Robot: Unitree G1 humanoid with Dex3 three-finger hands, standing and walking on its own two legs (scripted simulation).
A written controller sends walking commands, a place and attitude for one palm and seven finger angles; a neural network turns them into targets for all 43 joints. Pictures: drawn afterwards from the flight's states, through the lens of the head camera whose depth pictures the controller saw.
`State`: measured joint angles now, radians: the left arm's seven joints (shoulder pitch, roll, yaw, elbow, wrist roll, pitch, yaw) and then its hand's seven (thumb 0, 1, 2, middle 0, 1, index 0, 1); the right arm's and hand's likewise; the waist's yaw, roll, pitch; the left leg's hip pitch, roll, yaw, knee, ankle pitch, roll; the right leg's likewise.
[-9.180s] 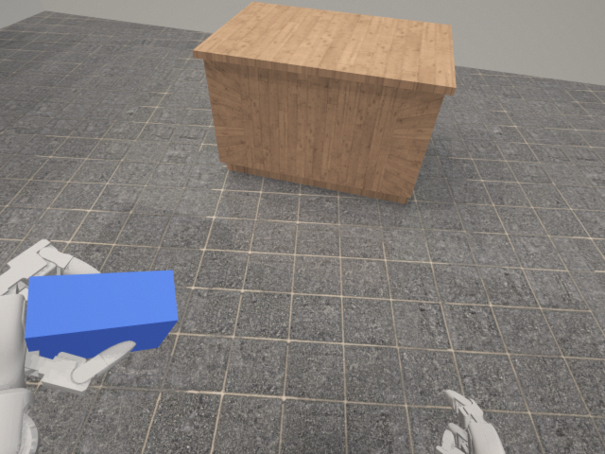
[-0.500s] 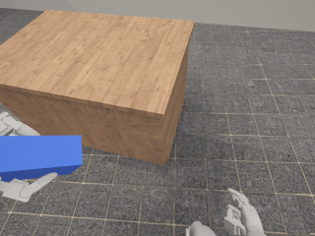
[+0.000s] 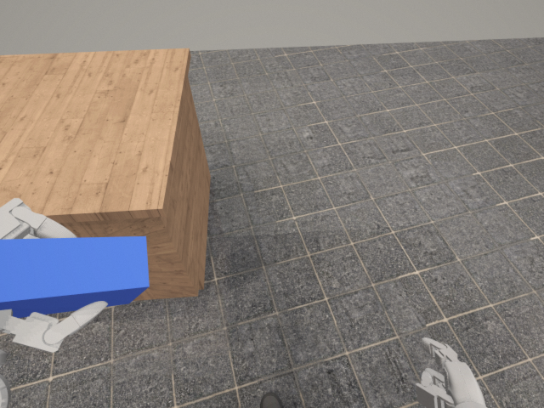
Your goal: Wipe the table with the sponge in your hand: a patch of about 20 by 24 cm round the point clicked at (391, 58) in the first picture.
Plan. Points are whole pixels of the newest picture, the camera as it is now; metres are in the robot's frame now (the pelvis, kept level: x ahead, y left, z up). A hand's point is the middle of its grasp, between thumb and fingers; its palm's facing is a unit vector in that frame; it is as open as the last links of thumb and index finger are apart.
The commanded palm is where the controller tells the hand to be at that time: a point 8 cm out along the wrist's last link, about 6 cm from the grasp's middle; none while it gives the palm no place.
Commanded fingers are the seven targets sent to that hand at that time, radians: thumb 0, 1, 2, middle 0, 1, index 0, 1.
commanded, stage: turn to face it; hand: left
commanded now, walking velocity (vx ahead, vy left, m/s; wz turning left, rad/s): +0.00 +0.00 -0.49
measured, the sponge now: (97, 275) +0.23 +0.20 +0.15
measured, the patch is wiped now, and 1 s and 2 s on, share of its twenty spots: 0.00 0.00 0.00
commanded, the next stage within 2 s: take the last steps up to it in 0.44 s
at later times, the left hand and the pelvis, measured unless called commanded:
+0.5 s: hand (190, 273) +0.23 +0.10 +0.18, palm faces +0.09 -0.81 -0.58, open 9.9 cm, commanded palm +0.18 +0.16 +0.18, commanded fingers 0.00 0.10 1.30 -1.20 -1.60 -1.20 -1.60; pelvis -0.04 -0.07 +0.00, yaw -13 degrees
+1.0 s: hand (157, 304) +0.20 +0.12 +0.16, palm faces +0.25 -0.82 -0.51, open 9.9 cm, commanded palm +0.16 +0.16 +0.18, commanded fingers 0.00 0.10 1.30 -1.20 -1.60 -1.20 -1.60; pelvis -0.05 -0.07 -0.01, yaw -12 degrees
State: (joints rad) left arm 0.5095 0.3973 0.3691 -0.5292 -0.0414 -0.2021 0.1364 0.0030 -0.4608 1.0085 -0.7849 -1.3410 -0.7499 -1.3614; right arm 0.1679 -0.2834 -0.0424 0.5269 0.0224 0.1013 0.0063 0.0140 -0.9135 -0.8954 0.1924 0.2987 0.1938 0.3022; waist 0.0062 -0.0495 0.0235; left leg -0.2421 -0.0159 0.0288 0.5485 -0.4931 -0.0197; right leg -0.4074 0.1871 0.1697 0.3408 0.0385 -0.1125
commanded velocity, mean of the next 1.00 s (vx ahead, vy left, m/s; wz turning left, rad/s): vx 0.09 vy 0.07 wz -0.14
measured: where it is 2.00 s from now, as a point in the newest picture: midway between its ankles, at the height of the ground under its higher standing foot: outside the picture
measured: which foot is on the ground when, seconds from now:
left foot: up 0.00-0.00, down 0.02-0.22, up 0.24-0.76, down 0.78-0.98, up 1.00-1.00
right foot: down 0.00-0.02, up 0.04-0.20, down 0.22-0.80, up 0.82-0.94, down 0.96-1.00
